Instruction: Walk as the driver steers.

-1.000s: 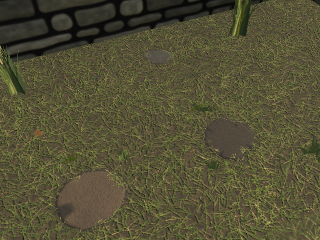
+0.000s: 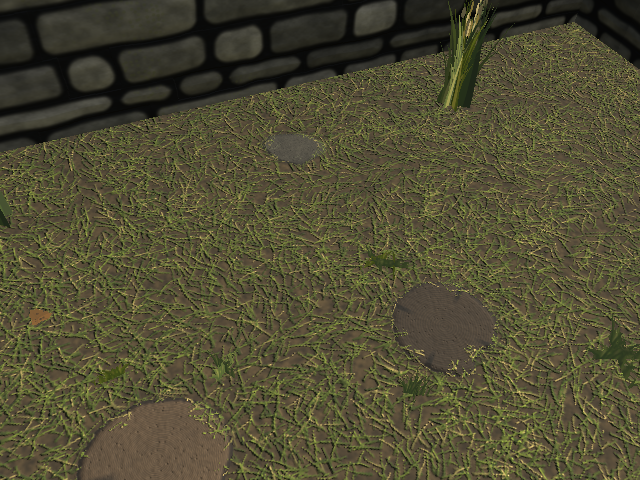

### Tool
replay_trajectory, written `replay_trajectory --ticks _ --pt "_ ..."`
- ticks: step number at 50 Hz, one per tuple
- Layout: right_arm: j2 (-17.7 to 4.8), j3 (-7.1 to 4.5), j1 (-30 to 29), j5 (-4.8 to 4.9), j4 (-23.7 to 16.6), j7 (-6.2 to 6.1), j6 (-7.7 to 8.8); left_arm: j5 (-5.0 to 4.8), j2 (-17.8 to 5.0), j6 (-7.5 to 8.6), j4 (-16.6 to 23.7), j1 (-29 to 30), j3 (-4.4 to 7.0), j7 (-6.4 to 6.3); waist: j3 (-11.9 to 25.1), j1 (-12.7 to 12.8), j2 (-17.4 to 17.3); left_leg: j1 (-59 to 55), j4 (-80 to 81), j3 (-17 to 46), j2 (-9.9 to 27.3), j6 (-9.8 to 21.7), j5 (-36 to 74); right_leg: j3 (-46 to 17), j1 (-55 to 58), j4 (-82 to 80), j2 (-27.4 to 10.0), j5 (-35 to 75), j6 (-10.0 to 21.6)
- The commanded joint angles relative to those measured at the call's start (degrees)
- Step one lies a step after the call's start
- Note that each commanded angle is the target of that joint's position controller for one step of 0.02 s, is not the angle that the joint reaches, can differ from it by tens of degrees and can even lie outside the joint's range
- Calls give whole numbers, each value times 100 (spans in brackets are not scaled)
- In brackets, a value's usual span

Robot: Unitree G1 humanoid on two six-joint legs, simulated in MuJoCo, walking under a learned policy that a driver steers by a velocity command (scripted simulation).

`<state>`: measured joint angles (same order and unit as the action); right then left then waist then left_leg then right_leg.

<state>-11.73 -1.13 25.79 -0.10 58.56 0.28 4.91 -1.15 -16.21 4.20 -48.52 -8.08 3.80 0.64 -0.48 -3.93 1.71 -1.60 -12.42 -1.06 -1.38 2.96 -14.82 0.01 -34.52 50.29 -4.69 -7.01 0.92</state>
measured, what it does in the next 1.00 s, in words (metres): walks ahead, turning left: right foot, then left foot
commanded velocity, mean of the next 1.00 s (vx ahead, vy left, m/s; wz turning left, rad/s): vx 0.42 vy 0.00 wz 0.21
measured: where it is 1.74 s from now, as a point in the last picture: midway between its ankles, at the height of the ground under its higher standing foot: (291, 418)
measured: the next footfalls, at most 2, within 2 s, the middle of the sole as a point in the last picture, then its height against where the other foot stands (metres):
right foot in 0.22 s outside the picture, level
left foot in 0.76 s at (242, 437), level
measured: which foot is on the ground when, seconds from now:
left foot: down 0.00-0.24, up 0.26-0.74, down 0.76-1.00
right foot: up 0.00-0.20, down 0.22-0.78, up 0.80-1.00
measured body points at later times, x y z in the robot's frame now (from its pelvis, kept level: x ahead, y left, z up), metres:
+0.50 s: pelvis +0.29 -0.06 +0.00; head +0.30 -0.05 +0.45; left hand +0.31 +0.22 -0.14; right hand +0.42 -0.32 -0.12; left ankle +0.39 +0.13 -0.67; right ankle +0.27 -0.14 -0.75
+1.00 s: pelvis +0.55 +0.03 +0.00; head +0.59 +0.06 +0.44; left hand +0.59 +0.33 -0.14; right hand +0.73 -0.19 -0.11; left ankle +0.57 +0.11 -0.75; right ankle +0.63 -0.13 -0.67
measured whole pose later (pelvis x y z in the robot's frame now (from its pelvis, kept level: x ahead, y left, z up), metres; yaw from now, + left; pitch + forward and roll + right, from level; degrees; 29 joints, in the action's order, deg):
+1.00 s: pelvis +0.55 +0.03 +0.00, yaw +15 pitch +2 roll +0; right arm -14.5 -2.7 10.9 -0.8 44.6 1.3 3.3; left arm -0.2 -17.4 3.0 -50.2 -7.9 2.9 -1.3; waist -4.0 -0.3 1.8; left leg 15.8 -21.3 -1.7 -4.2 5.5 -7.2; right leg -2.4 -33.8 58.7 -5.7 -18.3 -2.7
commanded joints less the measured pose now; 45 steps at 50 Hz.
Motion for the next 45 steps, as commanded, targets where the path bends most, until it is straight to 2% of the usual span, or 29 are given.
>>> replay_trajectory --ticks 1,4,7,9,10,11,12,13,14,15,16,18,20,22,24,27,32,34,35,36,37,38,39,40,41,42,43,44,45 --pt "-1023 -165 135 -2 -224 -108 5 -13 28 96 638 1120 -92 66 -634 -109 -683 291 701 676 1167 656 1739 216 -427 -1130 124 736 -133" --pt "-1064 -185 348 59 -133 -133 4 -51 -44 114 786 1544 -119 140 -835 -150 -719 314 811 597 1330 714 1660 246 -117 -1720 235 1058 -57" --pt "-1124 -245 302 108 -105 -145 -37 -55 -221 161 883 1637 -88 217 -788 60 -718 -247 492 527 1589 622 2416 136 7 -2057 265 831 198" --pt "-1270 -308 149 74 -168 -149 -94 -39 -491 170 768 1108 32 210 -258 445 -881 -533 -301 420 1624 499 4394 300 875 -2025 537 476 409" --pt "-1265 -310 58 40 -204 -149 -153 -50 -696 153 521 275 155 170 280 886 -922 -416 -1266 257 1459 385 5262 424 1920 -2035 718 412 573" --pt "-1189 -267 -1 -4 -288 -149 -181 -49 -933 118 221 -781 273 104 927 1349 -848 452 -2579 166 1233 214 4839 104 3532 -1919 430 393 800" --pt "-536 -79 597 -67 -433 -85 -110 110 -1486 86 45 -1660 395 55 1975 1193 421 2629 -4886 17 438 -102 2143 -2277 5914 -1972 -1140 -468 1613" --pt "-327 1 748 66 -308 -34 47 60 -1177 65 -63 -1726 292 87 2587 1100 1217 3631 -6246 666 -238 -180 -1660 -4533 6272 -3235 -1865 -1631 2088" --pt "-949 -174 90 240 -527 -2 185 4 -807 86 -33 -1169 167 98 1460 1072 848 4248 -6691 907 159 -37 -1486 -3977 5374 -3527 -1584 -2037 1720" --pt "-1108 -214 -462 329 -709 -10 253 22 -608 108 62 -657 104 90 708 907 489 4303 -6562 716 464 60 -969 -3069 4385 -3673 -1383 -1674 1500" --pt "-1031 -227 -638 293 -725 -50 243 73 -448 153 95 -248 51 112 267 669 31 4045 -6179 619 733 47 -507 -2323 3452 -3868 -1189 -941 1357" --pt "-799 -261 -369 195 -628 -95 61 171 -221 237 51 63 -5 141 106 294 220 3319 -5706 685 1015 8 -107 -1399 2514 -4182 -846 -321 1161" --pt "-601 -246 -323 192 -649 -116 -96 158 -266 303 -111 -37 9 142 -69 199 235 3250 -5483 679 1059 -66 -19 -891 2067 -4439 -798 -54 1202" --pt "-681 -277 -692 161 -851 -143 -162 194 -442 339 -233 -171 47 77 -281 213 172 3694 -5094 773 1063 -158 449 -539 2012 -4605 -802 154 1226" --pt "-722 -296 -1045 127 -1004 -117 -136 206 -540 341 -305 -317 62 3 -343 303 67 4019 -4434 843 988 -199 1187 -208 2216 -4627 -747 479 1162" --pt "-625 -246 -1628 103 -1211 -1 -64 180 -650 325 -319 -403 49 -74 -373 488 -21 3808 -3232 458 846 -197 2137 377 2373 -4646 -595 834 968" --pt "-519 -141 -2544 121 -1734 202 -54 83 -803 124 -547 -1061 80 -122 -553 858 -168 4338 -2348 131 735 -46 1903 665 3738 -4261 -965 1321 877" --pt "-601 -162 -2637 132 -1939 302 -57 57 -894 -8 -539 -1081 112 -139 -497 786 -74 4354 -2219 -65 601 97 1290 769 4207 -3813 -1114 2219 777" --pt "-696 -203 -2532 139 -2000 339 -67 60 -977 -63 -486 -996 134 -158 -344 667 47 4055 -2207 -245 436 197 973 865 4305 -3453 -1131 3194 704" --pt "-837 -275 -2261 139 -2006 355 -88 66 -1064 -116 -428 -927 161 -186 -81 482 203 3570 -2262 -437 215 308 663 961 4346 -2914 -1121 4252 630" --pt "-1051 -403 -1571 122 -1879 350 -94 93 -1060 -190 -394 -877 155 -218 278 94 241 2662 -2129 -534 -58 445 608 1037 4155 -1900 -1000 5034 521" --pt "-1397 -586 -680 103 -1694 275 -93 93 -979 -211 -336 -864 105 -249 756 -372 49 1193 -1711 -258 -92 661 1351 1134 3402 -542 -732 4568 273" --pt "-2113 -747 -181 -35 -1647 152 -122 236 -408 -81 -88 -1353 -94 -190 1637 -166 -1192 -1303 -1944 2098 1502 1523 2847 1177 1043 1780 10 1197 -125" --pt "-1931 -642 -263 -24 -1783 130 -122 213 -310 136 -164 -1554 -197 -66 2686 -22 -1382 -2234 -1176 4418 2597 2373 3891 45 -35 3180 883 -2943 -297" --pt "-1517 -506 -335 -66 -1765 131 -143 -41 -895 231 -198 -1098 -7 9 2460 -231 -701 -1889 -1208 3374 2325 2014 4505 -592 -227 3314 436 -2694 -176" --pt "-1293 -446 -721 -9 -1787 119 -135 -131 -801 252 -42 -718 -37 -2 1621 -94 -524 -1087 -1257 2376 2068 1714 4748 -442 -419 2917 139 -2364 -114" --pt "-1127 -401 -1105 42 -1811 116 -130 -54 -692 219 -57 -524 -39 -61 975 93 -122 -174 -1048 1804 1757 1451 4533 -317 -373 2383 -59 -2093 -138" --pt "-971 -344 -1382 20 -1850 101 -129 -3 -718 127 -93 -519 10 -113 689 297 -173 535 -795 1440 1552 1301 4312 -290 -18 2014 -198 -1881 -155" --pt "-992 -340 -1528 -56 -1878 105 -126 17 -642 9 -134 -662 12 -139 601 463 -306 1123 -580 1220 1429 1262 4328 -267 470 1866 -202 -1669 -199"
